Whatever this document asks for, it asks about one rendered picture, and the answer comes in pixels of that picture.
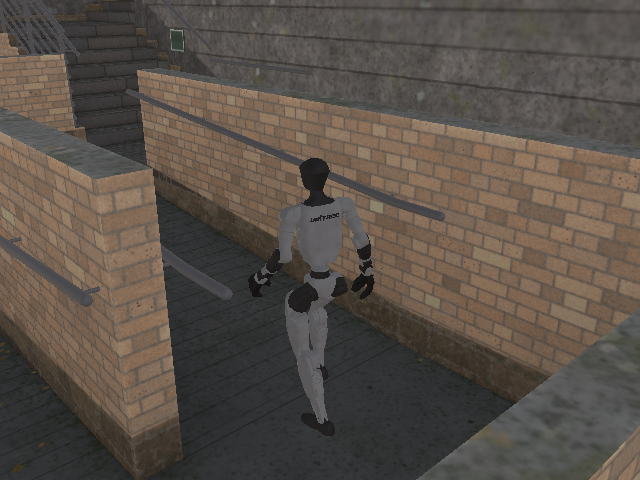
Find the right robot forearm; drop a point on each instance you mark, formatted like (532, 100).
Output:
(365, 259)

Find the humanoid robot head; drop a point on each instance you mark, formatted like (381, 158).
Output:
(314, 173)

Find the left robot thigh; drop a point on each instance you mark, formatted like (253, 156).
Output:
(297, 302)

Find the left robot forearm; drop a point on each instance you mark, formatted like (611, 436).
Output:
(269, 269)

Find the robot left hand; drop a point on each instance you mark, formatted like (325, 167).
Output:
(255, 287)

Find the right robot upper arm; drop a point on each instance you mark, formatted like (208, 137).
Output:
(353, 221)

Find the left robot upper arm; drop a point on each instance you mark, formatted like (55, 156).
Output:
(288, 217)

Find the robot right hand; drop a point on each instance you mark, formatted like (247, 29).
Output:
(360, 282)

